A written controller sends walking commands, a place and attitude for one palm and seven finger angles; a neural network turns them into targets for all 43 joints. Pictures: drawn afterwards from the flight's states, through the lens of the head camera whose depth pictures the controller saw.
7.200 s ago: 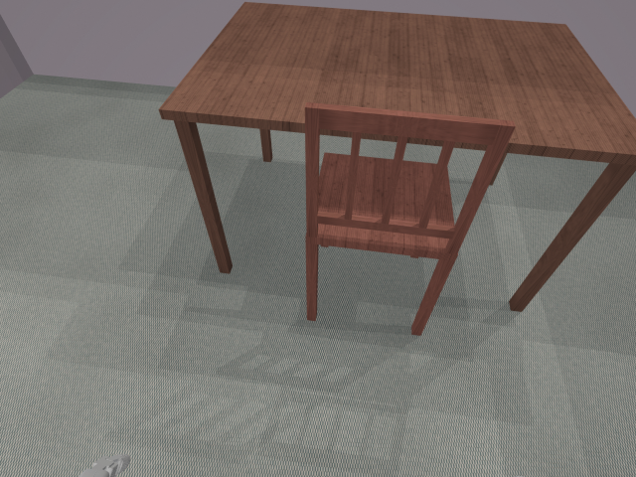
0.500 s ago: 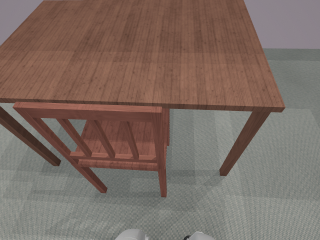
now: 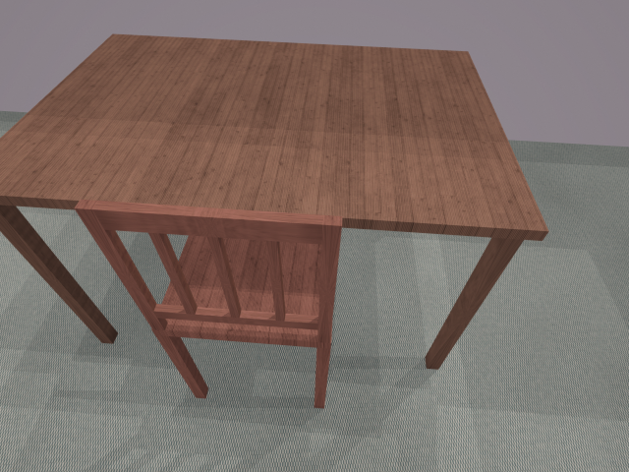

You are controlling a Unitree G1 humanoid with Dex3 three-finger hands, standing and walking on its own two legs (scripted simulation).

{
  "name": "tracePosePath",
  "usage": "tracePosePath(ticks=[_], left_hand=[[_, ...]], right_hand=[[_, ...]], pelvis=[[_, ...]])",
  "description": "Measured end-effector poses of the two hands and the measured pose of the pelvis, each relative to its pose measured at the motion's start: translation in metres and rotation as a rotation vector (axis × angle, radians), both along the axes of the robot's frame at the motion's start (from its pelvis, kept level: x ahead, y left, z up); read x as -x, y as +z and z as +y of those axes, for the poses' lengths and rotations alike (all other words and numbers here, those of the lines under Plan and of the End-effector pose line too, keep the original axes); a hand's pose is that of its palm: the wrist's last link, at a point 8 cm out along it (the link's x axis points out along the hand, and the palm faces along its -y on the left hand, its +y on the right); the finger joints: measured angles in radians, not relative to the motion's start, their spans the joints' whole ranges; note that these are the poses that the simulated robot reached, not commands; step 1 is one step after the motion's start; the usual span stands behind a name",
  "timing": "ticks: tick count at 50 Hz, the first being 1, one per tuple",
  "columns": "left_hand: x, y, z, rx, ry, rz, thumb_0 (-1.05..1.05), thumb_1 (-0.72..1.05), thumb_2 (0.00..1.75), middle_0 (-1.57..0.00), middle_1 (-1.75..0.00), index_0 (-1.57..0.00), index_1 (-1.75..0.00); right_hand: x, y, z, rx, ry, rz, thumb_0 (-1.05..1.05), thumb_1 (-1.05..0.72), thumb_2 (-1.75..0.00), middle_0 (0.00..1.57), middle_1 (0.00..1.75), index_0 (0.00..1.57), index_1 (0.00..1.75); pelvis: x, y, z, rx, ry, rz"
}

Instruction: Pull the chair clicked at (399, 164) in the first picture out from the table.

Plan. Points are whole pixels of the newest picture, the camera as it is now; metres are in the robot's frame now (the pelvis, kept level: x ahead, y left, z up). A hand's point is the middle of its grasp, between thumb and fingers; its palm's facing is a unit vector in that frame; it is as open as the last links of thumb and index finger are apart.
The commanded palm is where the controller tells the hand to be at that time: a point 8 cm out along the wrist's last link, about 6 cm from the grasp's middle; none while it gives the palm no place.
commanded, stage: come to a stop and stand still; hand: left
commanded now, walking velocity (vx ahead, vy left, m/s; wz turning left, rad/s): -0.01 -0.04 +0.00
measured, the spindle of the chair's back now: (226, 278) +0.45 +0.19 -0.10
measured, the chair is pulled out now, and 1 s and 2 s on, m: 0.00 0.00 0.00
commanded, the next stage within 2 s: look again from close up in 0.38 s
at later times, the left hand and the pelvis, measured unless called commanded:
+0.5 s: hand out of the picture -0.01 +0.16 -0.18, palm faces -0.01 -0.99 -0.17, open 7.4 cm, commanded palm none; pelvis -0.02 -0.01 +0.00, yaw -2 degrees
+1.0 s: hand out of the picture -0.05 +0.21 -0.18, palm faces -0.03 -0.99 -0.16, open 7.4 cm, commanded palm none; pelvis -0.03 +0.05 +0.00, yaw -2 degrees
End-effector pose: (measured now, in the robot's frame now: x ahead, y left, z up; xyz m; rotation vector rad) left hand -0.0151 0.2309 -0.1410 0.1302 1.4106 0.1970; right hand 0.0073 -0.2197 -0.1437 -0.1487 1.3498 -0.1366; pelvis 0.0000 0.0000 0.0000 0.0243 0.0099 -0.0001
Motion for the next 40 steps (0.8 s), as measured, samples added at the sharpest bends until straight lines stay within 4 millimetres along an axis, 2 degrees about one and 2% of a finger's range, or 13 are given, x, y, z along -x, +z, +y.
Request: tracePosePath(ticks=[6, 10, 14, 20, 25, 40], left_hand=[[0.005, 0.000, -0.029, -0.008, -0.049, 0.028, 0.01, 0.91, 0.90, -0.20, -0.30, -0.20, -0.30], [0.008, -0.001, -0.044, 0.008, -0.079, 0.013, 0.01, 0.91, 0.90, -0.20, -0.30, -0.20, -0.30], [0.006, -0.011, -0.050, 0.037, -0.089, -0.014, 0.01, 0.91, 0.90, -0.20, -0.30, -0.20, -0.30], [0.003, -0.016, -0.039, 0.046, -0.077, -0.063, 0.02, 0.92, 0.90, -0.20, -0.30, -0.20, -0.30], [0.004, -0.013, -0.023, 0.037, -0.081, -0.080, 0.01, 0.91, 0.90, -0.20, -0.30, -0.20, -0.30], [0.026, -0.010, 0.018, 0.027, -0.087, -0.017, 0.01, 0.91, 0.90, -0.20, -0.30, -0.20, -0.30]], right_hand=[[0.034, -0.015, -0.003, -0.052, -0.051, 0.092, 0.00, -0.91, -0.90, 0.20, 0.30, 0.20, 0.30], [0.038, -0.013, -0.010, -0.045, -0.083, 0.066, 0.01, -0.92, -0.90, 0.20, 0.30, 0.20, 0.30], [0.031, -0.011, -0.018, -0.013, -0.093, 0.011, 0.01, -0.92, -0.90, 0.20, 0.30, 0.20, 0.30], [0.020, -0.003, -0.019, 0.024, -0.070, -0.038, 0.01, -0.92, -0.90, 0.20, 0.30, 0.20, 0.30], [0.019, 0.002, -0.013, 0.032, -0.051, -0.055, 0.01, -0.93, -0.90, 0.20, 0.30, 0.20, 0.30], [0.042, 0.005, 0.023, 0.020, -0.030, 0.008, 0.00, -0.92, -0.90, 0.20, 0.30, 0.20, 0.30]], pelvis=[[0.008, -0.004, -0.013, 0.012, -0.025, 0.001], [0.011, -0.004, -0.019, 0.022, -0.042, -0.013], [0.011, -0.008, -0.020, 0.039, -0.038, -0.031], [0.016, -0.007, -0.015, 0.038, -0.035, -0.048], [0.021, -0.005, -0.006, 0.039, -0.036, -0.044], [0.030, -0.001, 0.027, 0.039, -0.036, -0.033]])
